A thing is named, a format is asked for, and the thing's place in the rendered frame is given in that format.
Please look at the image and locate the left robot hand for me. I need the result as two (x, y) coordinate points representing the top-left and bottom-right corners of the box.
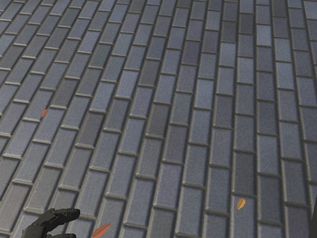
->
(21, 208), (80, 238)

